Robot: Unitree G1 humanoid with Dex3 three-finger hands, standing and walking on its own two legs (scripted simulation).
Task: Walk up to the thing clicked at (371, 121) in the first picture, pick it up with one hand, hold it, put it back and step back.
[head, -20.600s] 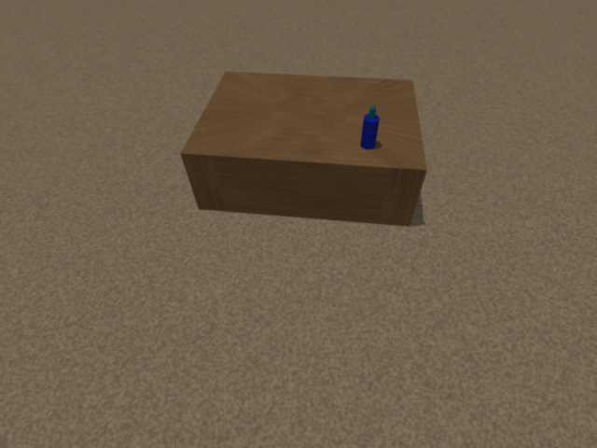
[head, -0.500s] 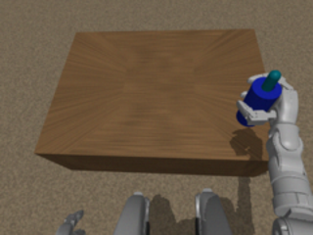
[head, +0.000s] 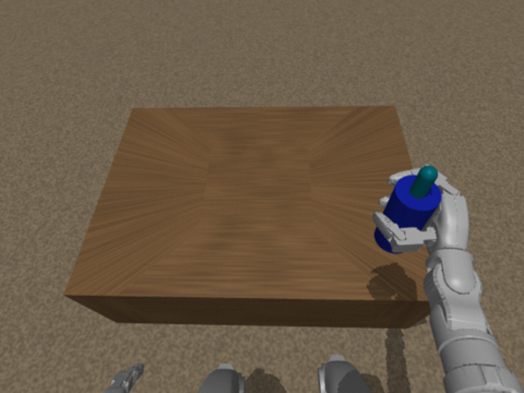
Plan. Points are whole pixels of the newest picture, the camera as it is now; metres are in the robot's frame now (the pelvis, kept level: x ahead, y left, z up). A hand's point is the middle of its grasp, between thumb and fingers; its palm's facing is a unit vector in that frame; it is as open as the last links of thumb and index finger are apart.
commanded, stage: lift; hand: right
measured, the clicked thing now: (408, 208) +0.37 -0.18 +0.05
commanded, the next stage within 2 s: hold in 0.56 s
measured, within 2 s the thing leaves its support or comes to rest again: neither
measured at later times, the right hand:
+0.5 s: hand (402, 210) +0.36 -0.16 +0.08, palm faces +0.14 +0.99 -0.02, open 8.4 cm
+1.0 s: hand (411, 211) +0.35 -0.17 +0.09, palm faces +0.14 +0.99 -0.02, open 8.4 cm
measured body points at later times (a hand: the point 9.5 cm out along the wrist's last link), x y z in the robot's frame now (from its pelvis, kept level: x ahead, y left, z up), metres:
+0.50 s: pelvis +0.01 +0.00 +0.02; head +0.07 +0.00 +0.47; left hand +0.14 +0.26 -0.09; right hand +0.34 -0.22 +0.08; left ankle +0.01 +0.15 -0.66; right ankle +0.04 -0.14 -0.66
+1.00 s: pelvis +0.01 +0.00 +0.04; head +0.06 -0.01 +0.48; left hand +0.14 +0.25 -0.07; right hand +0.33 -0.22 +0.09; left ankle +0.01 +0.15 -0.66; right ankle +0.04 -0.14 -0.66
